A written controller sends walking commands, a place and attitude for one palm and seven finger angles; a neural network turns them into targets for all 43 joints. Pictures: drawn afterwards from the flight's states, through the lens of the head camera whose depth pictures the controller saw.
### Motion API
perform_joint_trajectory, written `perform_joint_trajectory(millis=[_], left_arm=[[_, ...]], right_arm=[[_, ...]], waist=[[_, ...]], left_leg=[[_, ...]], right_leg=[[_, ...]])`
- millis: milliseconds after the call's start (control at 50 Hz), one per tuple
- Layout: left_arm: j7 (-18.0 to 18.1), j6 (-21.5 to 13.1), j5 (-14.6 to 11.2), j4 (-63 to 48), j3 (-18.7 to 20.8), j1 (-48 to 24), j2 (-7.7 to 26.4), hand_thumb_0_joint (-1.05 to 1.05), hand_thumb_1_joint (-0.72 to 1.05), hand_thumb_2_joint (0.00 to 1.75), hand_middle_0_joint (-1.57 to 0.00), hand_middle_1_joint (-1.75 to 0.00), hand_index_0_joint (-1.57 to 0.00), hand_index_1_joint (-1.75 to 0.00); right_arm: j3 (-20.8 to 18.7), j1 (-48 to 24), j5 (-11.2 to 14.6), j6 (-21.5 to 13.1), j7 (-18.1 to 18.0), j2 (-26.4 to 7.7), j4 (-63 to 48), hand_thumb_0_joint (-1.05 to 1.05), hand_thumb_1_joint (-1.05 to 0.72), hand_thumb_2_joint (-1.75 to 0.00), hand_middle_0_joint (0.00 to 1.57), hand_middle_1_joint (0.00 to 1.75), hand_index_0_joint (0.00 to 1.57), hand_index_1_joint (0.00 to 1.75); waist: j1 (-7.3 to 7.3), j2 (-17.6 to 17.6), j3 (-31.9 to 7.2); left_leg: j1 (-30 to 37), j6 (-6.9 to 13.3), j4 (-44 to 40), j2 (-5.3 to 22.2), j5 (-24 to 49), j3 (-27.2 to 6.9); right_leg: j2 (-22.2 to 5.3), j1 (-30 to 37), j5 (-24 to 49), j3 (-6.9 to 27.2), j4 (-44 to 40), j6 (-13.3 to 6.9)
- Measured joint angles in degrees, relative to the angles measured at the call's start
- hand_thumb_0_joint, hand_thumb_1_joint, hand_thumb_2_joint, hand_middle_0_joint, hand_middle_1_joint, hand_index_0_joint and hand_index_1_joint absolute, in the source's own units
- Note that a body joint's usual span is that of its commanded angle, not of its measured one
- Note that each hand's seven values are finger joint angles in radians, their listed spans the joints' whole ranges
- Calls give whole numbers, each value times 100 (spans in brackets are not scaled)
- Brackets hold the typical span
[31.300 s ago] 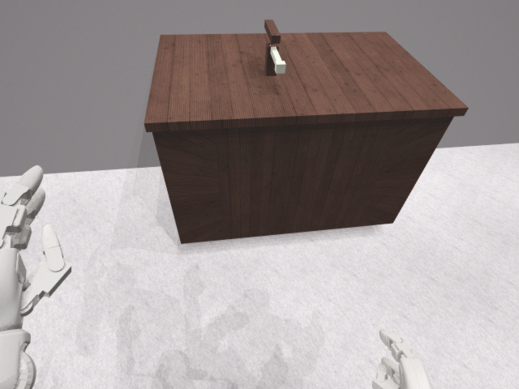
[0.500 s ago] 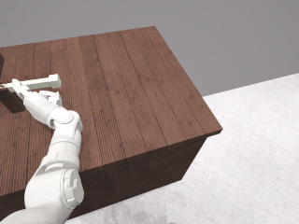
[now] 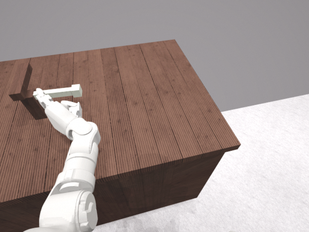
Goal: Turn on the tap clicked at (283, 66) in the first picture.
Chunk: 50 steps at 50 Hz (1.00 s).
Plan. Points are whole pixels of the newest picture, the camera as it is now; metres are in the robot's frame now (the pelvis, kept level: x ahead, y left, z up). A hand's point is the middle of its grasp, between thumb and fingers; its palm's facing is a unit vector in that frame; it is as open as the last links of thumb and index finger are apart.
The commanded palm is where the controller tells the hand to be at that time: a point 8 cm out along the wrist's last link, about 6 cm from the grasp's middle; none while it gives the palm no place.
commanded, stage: lift the hand up off the lever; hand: left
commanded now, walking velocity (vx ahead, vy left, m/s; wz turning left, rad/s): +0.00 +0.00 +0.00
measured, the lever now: (76, 90) +0.51 +0.25 +0.07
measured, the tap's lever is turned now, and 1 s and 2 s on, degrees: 86 86 86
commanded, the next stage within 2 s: draw the hand back beside the body in 1.40 s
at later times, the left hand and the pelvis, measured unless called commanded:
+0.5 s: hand (74, 102) +0.42 +0.22 +0.11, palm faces +0.82 -0.57 -0.07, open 7.8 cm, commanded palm +0.36 +0.24 +0.12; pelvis -0.01 -0.01 +0.01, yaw +0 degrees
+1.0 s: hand (70, 100) +0.41 +0.22 +0.13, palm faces +0.79 -0.61 -0.05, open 7.8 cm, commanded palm +0.36 +0.24 +0.13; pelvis +0.00 +0.00 +0.01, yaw +0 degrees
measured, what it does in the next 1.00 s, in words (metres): stands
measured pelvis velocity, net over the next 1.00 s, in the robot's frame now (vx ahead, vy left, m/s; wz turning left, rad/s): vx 0.00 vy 0.00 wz -0.01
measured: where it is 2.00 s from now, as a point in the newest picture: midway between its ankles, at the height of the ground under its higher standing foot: outside the picture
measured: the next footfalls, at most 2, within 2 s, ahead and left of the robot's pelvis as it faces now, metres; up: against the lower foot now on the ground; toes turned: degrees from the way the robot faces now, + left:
none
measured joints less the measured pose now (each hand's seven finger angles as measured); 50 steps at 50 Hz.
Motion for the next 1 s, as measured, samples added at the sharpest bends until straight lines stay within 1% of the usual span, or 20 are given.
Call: perform_joint_trajectory(millis=[160,300,360,440,520,700,780,860,900,1000], left_arm=[[3,34,50,-77,23,-65,58,1,90,90,-15,-15,-16,-15],[-64,144,-47,-63,23,-93,131,1,90,90,-15,-15,-16,-15],[-81,182,-69,0,102,-138,177,1,90,90,-15,-15,-16,-15],[-102,222,-70,-34,182,-130,244,1,90,90,-15,-15,-16,-15],[-139,235,-67,-170,159,-44,270,1,90,90,-15,-15,-16,-15],[-236,420,-210,-252,128,33,261,1,90,90,-15,-15,-16,-15],[-223,412,-191,-395,127,38,236,1,90,90,-15,-15,-16,-15],[-252,433,-166,-678,-12,136,171,1,90,90,-15,-15,-16,-15],[-285,518,-197,-732,-98,169,136,1,90,90,-15,-15,-16,-15],[-319,827,-338,-850,-160,237,21,1,90,90,-15,-15,-16,-15]], right_arm=[[4,-133,7,-50,-91,-41,2,1,-90,-89,20,30,20,30],[-10,-120,56,-59,-179,-127,13,1,-90,-89,20,30,20,30],[1,-112,72,-47,-210,-141,31,1,-90,-89,20,30,20,30],[-1,-67,87,-45,-231,-139,25,1,-90,-89,20,30,20,30],[-17,-14,101,-63,-232,-154,32,1,-90,-89,20,30,20,30],[13,-38,164,-88,-284,-155,67,1,-90,-89,20,30,20,30],[10,-88,152,-138,-285,-130,53,1,-90,-89,20,30,20,30],[-18,-113,145,-162,-259,-124,36,1,-90,-89,20,30,20,30],[-12,-129,157,-152,-257,-127,42,1,-90,-89,20,30,20,30],[16,-202,197,-125,-276,-102,33,1,-90,-89,20,30,20,30]], waist=[[7,-54,58],[-11,-22,93],[-29,-29,108],[-45,-47,113],[-37,-26,120],[8,-12,179],[28,-39,204],[80,-18,189],[111,4,176],[171,23,179]], left_leg=[[37,-45,-59,20,81,-32],[137,-63,-156,36,144,-38],[183,-68,-212,43,175,-29],[239,-78,-283,61,209,-11],[306,-80,-332,73,224,-3],[508,-52,-496,59,286,14],[539,-44,-529,51,298,23],[591,-36,-550,35,289,37],[643,-23,-576,24,287,40],[815,-2,-702,2,319,56]], right_leg=[[18,36,65,-34,-43,-52],[34,129,118,-40,-125,-77],[42,164,143,-31,-163,-85],[61,207,180,-14,-225,-98],[75,275,204,-5,-283,-101],[65,476,265,17,-445,-72],[58,508,282,26,-481,-63],[43,555,272,43,-496,-45],[33,607,266,47,-519,-29],[13,765,284,68,-616,-2]])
